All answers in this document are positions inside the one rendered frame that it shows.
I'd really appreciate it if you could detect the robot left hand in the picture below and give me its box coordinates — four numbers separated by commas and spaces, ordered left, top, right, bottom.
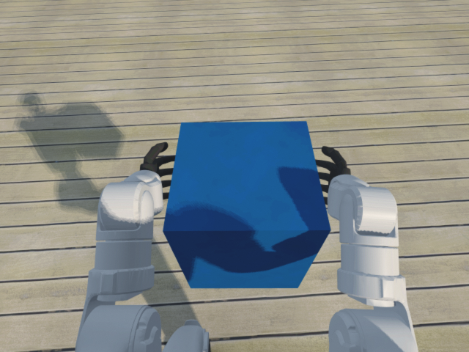
140, 142, 175, 199

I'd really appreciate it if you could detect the robot right hand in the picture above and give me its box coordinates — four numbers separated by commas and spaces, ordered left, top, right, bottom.
315, 146, 351, 205

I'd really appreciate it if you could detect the left robot upper arm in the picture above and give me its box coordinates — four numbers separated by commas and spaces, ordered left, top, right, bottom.
76, 305, 162, 352

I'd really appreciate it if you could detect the carton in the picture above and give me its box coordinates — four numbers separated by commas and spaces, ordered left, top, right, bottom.
163, 121, 331, 288

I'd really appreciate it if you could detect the left robot forearm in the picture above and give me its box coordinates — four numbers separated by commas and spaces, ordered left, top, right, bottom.
75, 170, 163, 352

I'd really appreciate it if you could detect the right robot upper arm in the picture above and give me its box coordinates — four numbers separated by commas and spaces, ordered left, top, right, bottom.
328, 309, 418, 352

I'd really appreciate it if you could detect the right robot forearm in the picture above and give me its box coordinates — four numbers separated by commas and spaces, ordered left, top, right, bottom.
327, 175, 418, 351

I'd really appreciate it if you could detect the left robot thigh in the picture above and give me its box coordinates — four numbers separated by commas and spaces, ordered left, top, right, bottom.
162, 325, 209, 352

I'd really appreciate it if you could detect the robot left shin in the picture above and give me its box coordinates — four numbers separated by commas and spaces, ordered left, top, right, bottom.
184, 320, 201, 327

